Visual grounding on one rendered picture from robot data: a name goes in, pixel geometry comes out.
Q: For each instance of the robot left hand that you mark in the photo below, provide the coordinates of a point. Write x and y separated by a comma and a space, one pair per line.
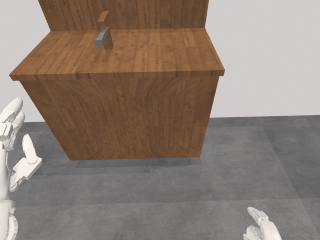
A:
11, 120

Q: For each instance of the tap lever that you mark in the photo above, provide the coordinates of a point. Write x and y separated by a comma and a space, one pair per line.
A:
100, 40

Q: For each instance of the counter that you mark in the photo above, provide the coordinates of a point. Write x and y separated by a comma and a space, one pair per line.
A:
146, 94

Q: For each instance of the robot right hand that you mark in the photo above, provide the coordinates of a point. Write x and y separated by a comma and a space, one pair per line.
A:
267, 231

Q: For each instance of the left robot forearm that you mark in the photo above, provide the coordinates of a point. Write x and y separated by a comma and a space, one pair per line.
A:
9, 224

